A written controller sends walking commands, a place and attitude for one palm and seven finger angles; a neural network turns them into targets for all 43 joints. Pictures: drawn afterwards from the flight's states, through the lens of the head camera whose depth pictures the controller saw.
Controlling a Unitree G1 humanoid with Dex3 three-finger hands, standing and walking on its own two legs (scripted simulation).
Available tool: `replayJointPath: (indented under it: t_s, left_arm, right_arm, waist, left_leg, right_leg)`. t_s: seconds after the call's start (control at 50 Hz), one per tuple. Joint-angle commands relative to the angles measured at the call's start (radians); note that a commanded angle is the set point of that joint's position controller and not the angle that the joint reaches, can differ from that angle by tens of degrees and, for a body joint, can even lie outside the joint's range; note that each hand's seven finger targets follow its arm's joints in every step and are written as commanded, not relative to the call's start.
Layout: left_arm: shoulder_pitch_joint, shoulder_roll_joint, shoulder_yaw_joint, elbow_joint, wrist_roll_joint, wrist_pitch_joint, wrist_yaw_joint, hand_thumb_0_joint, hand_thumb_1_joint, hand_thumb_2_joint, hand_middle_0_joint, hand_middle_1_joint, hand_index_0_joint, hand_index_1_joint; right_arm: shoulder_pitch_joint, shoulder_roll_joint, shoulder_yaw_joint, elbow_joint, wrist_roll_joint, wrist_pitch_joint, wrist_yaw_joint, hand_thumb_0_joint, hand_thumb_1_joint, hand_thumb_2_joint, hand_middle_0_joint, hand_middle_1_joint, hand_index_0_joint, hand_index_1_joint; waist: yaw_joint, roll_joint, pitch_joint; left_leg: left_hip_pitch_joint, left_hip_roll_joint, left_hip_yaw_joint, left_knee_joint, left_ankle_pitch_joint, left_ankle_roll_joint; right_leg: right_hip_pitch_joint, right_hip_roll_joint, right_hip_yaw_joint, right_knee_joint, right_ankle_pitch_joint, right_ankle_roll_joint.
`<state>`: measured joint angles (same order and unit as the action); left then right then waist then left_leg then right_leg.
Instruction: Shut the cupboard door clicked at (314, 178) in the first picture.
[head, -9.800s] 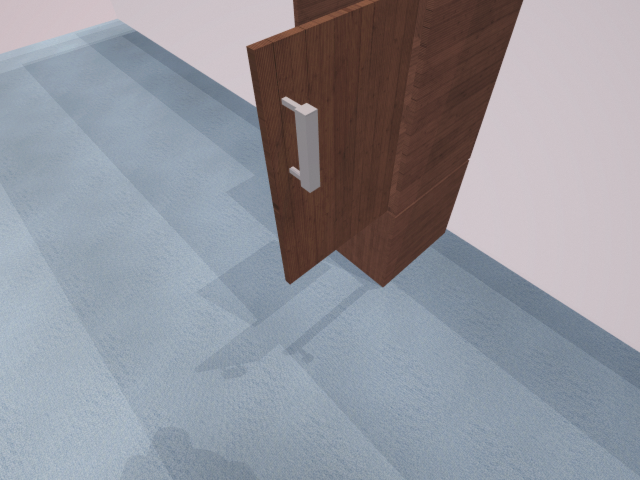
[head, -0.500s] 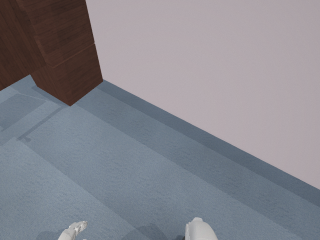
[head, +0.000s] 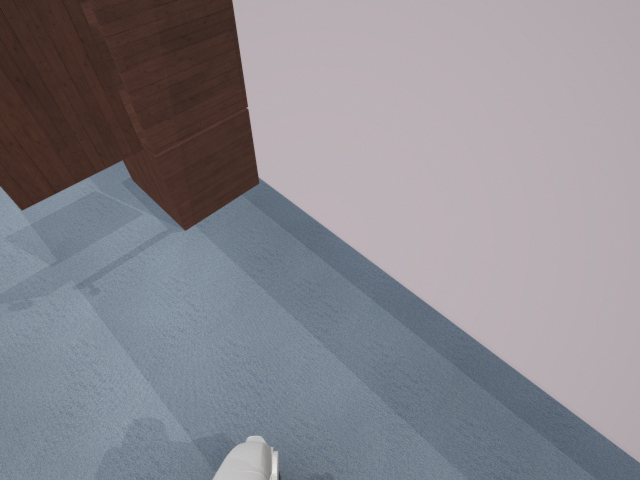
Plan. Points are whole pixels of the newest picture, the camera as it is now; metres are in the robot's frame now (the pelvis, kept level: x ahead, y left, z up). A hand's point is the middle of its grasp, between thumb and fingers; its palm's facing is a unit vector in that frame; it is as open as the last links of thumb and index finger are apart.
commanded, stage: walk to a spot facing it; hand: left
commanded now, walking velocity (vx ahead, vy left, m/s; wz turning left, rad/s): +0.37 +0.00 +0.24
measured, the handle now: out of the picture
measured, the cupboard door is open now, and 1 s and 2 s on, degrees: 90 90 90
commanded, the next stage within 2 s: turn to face it in 0.64 s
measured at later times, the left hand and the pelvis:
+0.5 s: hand (180, 374) +0.28 +0.25 -0.17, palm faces +0.06 -0.98 -0.19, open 7.3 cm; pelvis +0.22 +0.06 +0.00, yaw +1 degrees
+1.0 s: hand (237, 273) +0.49 +0.20 -0.17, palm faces +0.12 -0.97 -0.20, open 7.1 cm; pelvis +0.42 +0.00 +0.00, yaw +7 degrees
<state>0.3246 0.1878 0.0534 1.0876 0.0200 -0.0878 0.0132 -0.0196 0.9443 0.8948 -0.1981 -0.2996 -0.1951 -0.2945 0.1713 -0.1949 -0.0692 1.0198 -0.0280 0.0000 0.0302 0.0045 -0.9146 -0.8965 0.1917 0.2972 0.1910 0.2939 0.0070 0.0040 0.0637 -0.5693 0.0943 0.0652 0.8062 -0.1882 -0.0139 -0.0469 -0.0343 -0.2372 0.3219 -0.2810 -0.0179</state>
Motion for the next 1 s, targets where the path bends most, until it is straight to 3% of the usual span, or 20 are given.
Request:
replayJointPath:
  t_s: [0.0,0.06,0.1,0.12,0.14,0.16,0.18,0.22,0.26,0.36,0.58,0.62,0.64,0.66,0.68,0.7,0.72,0.74,0.82,0.98]
  left_arm:
    - [0.105,0.099,-0.003,0.015,0.001,-0.015,-0.005,0.0,0.9,0.9,-0.2,-0.3,-0.2,-0.3]
    - [0.111,0.125,0.0,0.029,0.002,-0.008,-0.003,0.0,0.9,0.9,-0.2,-0.3,-0.2,-0.3]
    - [0.092,0.129,-0.002,0.024,-0.006,-0.004,-0.006,0.0,0.9,0.9,-0.2,-0.3,-0.2,-0.3]
    - [0.104,0.093,-0.007,-0.003,-0.01,-0.002,-0.014,0.0,0.9,0.9,-0.2,-0.3,-0.2,-0.3]
    - [0.103,0.05,-0.017,-0.043,-0.014,-0.004,-0.023,0.0,0.9,0.9,-0.2,-0.3,-0.2,-0.3]
    - [0.022,0.086,-0.009,-0.066,-0.009,0.0,-0.017,0.0,0.9,0.9,-0.2,-0.3,-0.2,-0.3]
    - [-0.03,0.085,-0.003,-0.083,-0.008,0.006,-0.015,0.0,0.9,0.9,-0.2,-0.3,-0.2,-0.3]
    - [-0.003,0.038,0.0,-0.052,0.006,0.027,-0.022,0.0,0.9,0.9,-0.2,-0.3,-0.2,-0.3]
    - [0.052,0.012,-0.001,-0.037,0.013,0.05,-0.03,0.0,0.9,0.9,-0.2,-0.3,-0.2,-0.3]
    - [-0.032,0.009,0.017,-0.077,0.012,0.066,-0.035,0.0,0.9,0.9,-0.2,-0.3,-0.2,-0.3]
    - [-0.319,0.045,-0.004,-0.176,0.004,0.054,-0.05,0.0,0.9,0.9,-0.2,-0.3,-0.2,-0.3]
    - [-0.252,0.066,0.001,-0.163,0.004,0.047,-0.049,0.0,0.9,0.9,-0.2,-0.3,-0.2,-0.3]
    - [-0.131,0.088,0.008,-0.125,0.005,0.037,-0.045,0.0,0.9,0.9,-0.2,-0.3,-0.2,-0.3]
    - [0.039,0.146,0.028,-0.072,0.009,0.025,-0.036,0.0,0.9,0.9,-0.2,-0.3,-0.2,-0.3]
    - [0.189,0.249,0.057,-0.03,0.014,0.019,-0.02,0.0,0.9,0.9,-0.2,-0.3,-0.2,-0.3]
    - [0.193,0.268,0.052,-0.031,-0.011,0.023,-0.016,0.0,0.9,0.9,-0.2,-0.3,-0.2,-0.3]
    - [0.107,0.224,0.041,-0.049,-0.015,0.028,-0.009,0.0,0.9,0.9,-0.2,-0.3,-0.2,-0.3]
    - [0.038,0.168,0.021,-0.063,-0.014,0.017,-0.003,0.0,0.9,0.9,-0.2,-0.3,-0.2,-0.3]
    - [-0.1,0.086,-0.007,-0.096,-0.012,0.007,0.001,0.0,0.9,0.9,-0.2,-0.3,-0.2,-0.3]
    - [-0.077,0.128,0.024,-0.09,-0.001,0.029,0.007,0.0,0.9,0.9,-0.2,-0.3,-0.2,-0.3]
  right_arm:
    - [-0.123,0.012,0.02,-0.092,0.006,-0.031,0.02,0.0,-0.9,-0.9,0.2,0.3,0.2,0.3]
    - [-0.104,-0.014,0.017,-0.086,0.003,-0.04,0.013,0.0,-0.9,-0.9,0.2,0.3,0.2,0.3]
    - [0.095,-0.063,0.004,-0.025,-0.008,-0.048,-0.002,0.0,-0.9,-0.9,0.2,0.3,0.2,0.3]
    - [0.244,-0.166,-0.021,0.007,-0.017,-0.052,-0.015,0.0,-0.9,-0.9,0.2,0.3,0.2,0.3]
    - [0.351,-0.257,-0.04,0.022,-0.011,-0.052,-0.031,0.0,-0.9,-0.9,0.2,0.3,0.2,0.3]
    - [0.336,-0.259,-0.043,0.029,0.004,-0.046,-0.044,0.0,-0.9,-0.9,0.2,0.3,0.2,0.3]
    - [0.267,-0.233,-0.035,0.008,0.005,-0.046,-0.043,0.0,-0.9,-0.9,0.2,0.3,0.2,0.3]
    - [0.111,-0.139,-0.01,-0.03,0.007,-0.062,-0.047,0.0,-0.9,-0.9,0.2,0.3,0.2,0.3]
    - [0.09,-0.09,0.007,-0.026,0.006,-0.075,-0.05,0.0,-0.9,-0.9,0.2,0.3,0.2,0.3]
    - [0.158,-0.076,-0.006,-0.007,0.008,-0.088,-0.051,0.0,-0.9,-0.9,0.2,0.3,0.2,0.3]
    - [0.334,-0.102,0.016,0.08,-0.01,-0.08,-0.052,0.0,-0.9,-0.9,0.2,0.3,0.2,0.3]
    - [0.328,-0.111,0.021,0.089,-0.008,-0.075,-0.054,0.0,-0.9,-0.9,0.2,0.3,0.2,0.3]
    - [0.314,-0.117,0.022,0.093,-0.002,-0.074,-0.054,0.0,-0.9,-0.9,0.2,0.3,0.2,0.3]
    - [0.281,-0.11,0.022,0.079,0.013,-0.079,-0.049,0.0,-0.9,-0.9,0.2,0.3,0.2,0.3]
    - [0.315,-0.059,0.026,0.052,0.028,-0.08,-0.045,0.0,-0.9,-0.9,0.2,0.3,0.2,0.3]
    - [0.276,-0.083,0.023,0.043,0.031,-0.073,-0.047,0.0,-0.9,-0.9,0.2,0.3,0.2,0.3]
    - [0.2,-0.066,0.021,0.029,0.027,-0.073,-0.046,0.0,-0.9,-0.9,0.2,0.3,0.2,0.3]
    - [0.168,-0.042,0.021,0.036,0.024,-0.063,-0.047,0.0,-0.9,-0.9,0.2,0.3,0.2,0.3]
    - [0.257,0.019,0.03,0.075,0.017,-0.003,-0.038,0.0,-0.9,-0.9,0.2,0.3,0.2,0.3]
    - [0.036,0.009,0.017,-0.036,0.012,0.017,-0.01,0.0,-0.9,-0.9,0.2,0.3,0.2,0.3]
  waist:
    - [0.036,-0.137,0.021]
    - [0.003,-0.136,0.01]
    - [-0.097,-0.092,-0.073]
    - [-0.155,0.064,-0.183]
    - [-0.17,0.253,-0.277]
    - [-0.166,0.119,-0.241]
    - [-0.131,0.002,-0.138]
    - [-0.046,0.077,-0.009]
    - [-0.009,0.134,0.01]
    - [-0.003,0.05,-0.011]
    - [-0.069,0.087,0.024]
    - [-0.024,0.069,-0.001]
    - [0.034,0.03,-0.065]
    - [0.108,-0.025,-0.162]
    - [0.138,-0.268,-0.295]
    - [0.126,-0.199,-0.291]
    - [0.102,-0.103,-0.143]
    - [0.065,-0.117,-0.092]
    - [-0.048,-0.157,-0.081]
    - [-0.005,-0.141,-0.037]
  left_leg:
    - [-0.012,-0.016,0.035,-0.117,-0.001,0.018]
    - [0.118,-0.069,0.084,-0.207,-0.055,0.049]
    - [0.472,-0.107,0.103,-0.298,-0.011,0.084]
    - [0.734,0.082,-0.153,-0.331,-0.045,0.152]
    - [0.889,0.32,-0.519,-0.453,0.022,0.259]
    - [0.842,0.354,-0.539,-0.495,0.082,0.291]
    - [0.655,0.337,-0.483,-0.531,-0.027,0.277]
    - [0.4,0.256,-0.33,-0.606,-0.107,0.203]
    - [0.339,0.188,-0.202,-0.638,-0.054,0.167]
    - [0.412,0.169,-0.135,-0.683,-0.003,0.179]
    - [0.602,0.18,-0.041,-0.56,0.412,0.16]
    - [0.583,0.168,-0.017,-0.451,0.551,0.142]
    - [0.538,0.13,-0.002,-0.304,0.621,0.114]
    - [0.347,0.08,0.032,-0.097,0.521,0.078]
    - [0.065,-0.08,0.095,0.228,-0.092,0.023]
    - [0.007,-0.078,-0.013,0.445,-0.403,0.023]
    - [-0.063,-0.028,-0.059,0.463,-0.337,0.021]
    - [-0.028,0.004,-0.079,0.433,-0.261,0.01]
    - [0.133,0.019,-0.042,0.267,-0.144,-0.025]
    - [0.077,0.001,0.04,0.004,-0.105,-0.04]
  right_leg:
    - [0.062,-0.296,0.137,-0.116,0.423,-0.096]
    - [0.081,-0.293,0.103,-0.005,0.617,-0.083]
    - [-0.081,-0.242,0.031,0.276,0.689,-0.038]
    - [-0.311,-0.165,0.001,0.538,0.4,0.01]
    - [-0.531,-0.036,0.038,0.855,-0.218,0.039]
    - [-0.602,-0.058,0.166,0.995,-0.246,0.019]
    - [-0.603,-0.092,0.185,1.041,-0.196,0.013]
    - [-0.565,-0.148,0.227,0.972,-0.068,0.029]
    - [-0.513,-0.14,0.215,0.878,-0.008,0.039]
    - [-0.572,-0.132,0.214,0.731,0.128,0.052]
    - [-0.494,-0.046,0.13,0.326,0.108,-0.002]
    - [-0.34,-0.009,0.108,0.244,0.088,-0.023]
    - [-0.149,0.017,0.097,0.184,0.14,-0.037]
    - [0.155,-0.063,0.204,0.188,0.238,-0.072]
    - [0.43,-0.366,0.564,0.128,0.413,-0.177]
    - [0.355,-0.459,0.639,0.046,0.499,-0.232]
    - [0.245,-0.407,0.534,0.032,0.586,-0.22]
    - [0.095,-0.367,0.433,0.025,0.713,-0.172]
    - [-0.142,-0.281,0.148,-0.055,0.64,-0.102]
    - [-0.077,-0.32,0.098,-0.003,0.557,-0.105]
